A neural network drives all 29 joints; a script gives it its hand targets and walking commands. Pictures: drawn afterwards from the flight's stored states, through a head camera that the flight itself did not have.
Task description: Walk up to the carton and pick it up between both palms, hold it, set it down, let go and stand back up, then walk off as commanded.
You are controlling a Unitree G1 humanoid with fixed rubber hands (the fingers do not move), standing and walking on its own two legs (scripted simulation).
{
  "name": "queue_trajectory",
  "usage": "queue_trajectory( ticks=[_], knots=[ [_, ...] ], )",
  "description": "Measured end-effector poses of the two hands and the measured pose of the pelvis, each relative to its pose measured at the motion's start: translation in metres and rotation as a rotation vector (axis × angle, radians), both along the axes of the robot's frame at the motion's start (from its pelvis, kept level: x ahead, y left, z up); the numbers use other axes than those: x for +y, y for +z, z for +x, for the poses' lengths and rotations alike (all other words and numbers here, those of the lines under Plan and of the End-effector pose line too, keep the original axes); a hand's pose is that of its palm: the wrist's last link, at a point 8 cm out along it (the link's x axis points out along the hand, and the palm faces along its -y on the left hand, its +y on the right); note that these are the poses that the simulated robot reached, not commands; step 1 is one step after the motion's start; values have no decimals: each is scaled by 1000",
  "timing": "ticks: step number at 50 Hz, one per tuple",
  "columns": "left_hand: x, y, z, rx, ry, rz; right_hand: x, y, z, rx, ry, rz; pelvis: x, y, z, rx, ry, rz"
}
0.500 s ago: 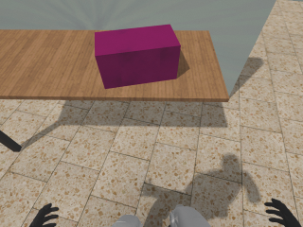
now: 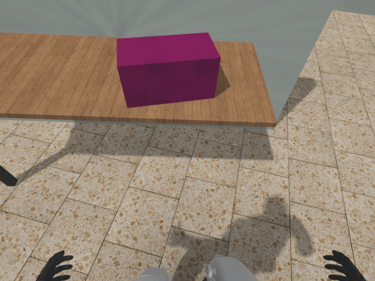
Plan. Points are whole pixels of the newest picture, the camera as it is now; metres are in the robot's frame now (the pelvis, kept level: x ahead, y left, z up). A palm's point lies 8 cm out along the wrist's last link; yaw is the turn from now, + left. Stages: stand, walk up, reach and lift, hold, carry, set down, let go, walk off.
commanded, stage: walk off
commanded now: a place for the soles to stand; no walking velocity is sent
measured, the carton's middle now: (167, 70) +0.76 +0.09 -0.01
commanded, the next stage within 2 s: stand in 0.32 s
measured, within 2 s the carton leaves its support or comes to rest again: neither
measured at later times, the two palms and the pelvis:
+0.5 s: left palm out of the picture +0.09 +0.33 -0.09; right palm out of the picture +0.10 -0.31 -0.07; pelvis -0.01 +0.01 +0.00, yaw -1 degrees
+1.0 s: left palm out of the picture +0.11 +0.32 -0.09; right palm out of the picture +0.13 -0.30 -0.08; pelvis +0.01 +0.00 +0.01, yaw -1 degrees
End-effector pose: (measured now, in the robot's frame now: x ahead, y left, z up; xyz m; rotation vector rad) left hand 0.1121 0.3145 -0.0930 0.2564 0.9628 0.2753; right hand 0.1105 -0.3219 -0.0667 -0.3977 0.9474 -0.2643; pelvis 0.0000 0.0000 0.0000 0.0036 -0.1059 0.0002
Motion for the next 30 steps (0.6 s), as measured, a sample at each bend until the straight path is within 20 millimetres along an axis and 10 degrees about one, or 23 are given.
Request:
queue_trajectory(
  ticks=[30],
  knots=[
    [12,-3,-19,50,22,14,24,-11,-2,-13,-10,79,6,1,-4,-3,-10,1]
  ],
)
